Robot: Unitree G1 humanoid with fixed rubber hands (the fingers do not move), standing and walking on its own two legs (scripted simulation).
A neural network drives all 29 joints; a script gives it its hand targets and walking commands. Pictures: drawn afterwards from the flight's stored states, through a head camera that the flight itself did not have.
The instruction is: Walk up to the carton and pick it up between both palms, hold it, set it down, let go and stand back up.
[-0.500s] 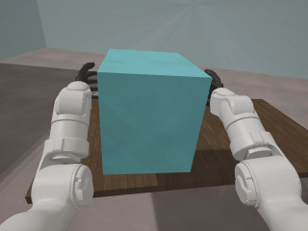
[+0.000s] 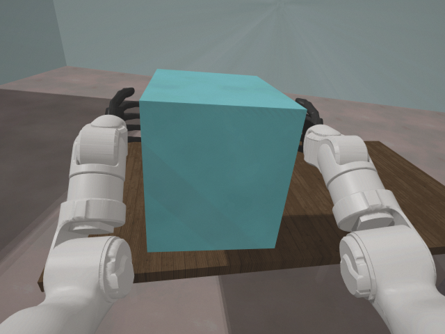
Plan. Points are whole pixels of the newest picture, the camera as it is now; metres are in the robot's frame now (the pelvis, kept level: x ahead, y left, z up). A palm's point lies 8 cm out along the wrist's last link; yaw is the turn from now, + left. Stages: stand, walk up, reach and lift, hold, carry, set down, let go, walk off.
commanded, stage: hold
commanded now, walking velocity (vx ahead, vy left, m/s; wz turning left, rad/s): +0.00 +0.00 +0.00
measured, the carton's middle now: (210, 150) +0.47 +0.02 +0.19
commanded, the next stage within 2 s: none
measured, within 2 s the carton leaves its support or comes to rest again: neither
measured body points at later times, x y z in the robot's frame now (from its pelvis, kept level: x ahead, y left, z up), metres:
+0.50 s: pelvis +0.01 +0.00 +0.00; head -0.08 +0.03 +0.44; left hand +0.40 +0.18 +0.27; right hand +0.40 -0.16 +0.28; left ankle +0.06 +0.11 -0.74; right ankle -0.01 -0.11 -0.74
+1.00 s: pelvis +0.00 +0.00 +0.00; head -0.09 +0.03 +0.44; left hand +0.39 +0.18 +0.28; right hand +0.39 -0.15 +0.28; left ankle +0.06 +0.11 -0.74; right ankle -0.01 -0.11 -0.74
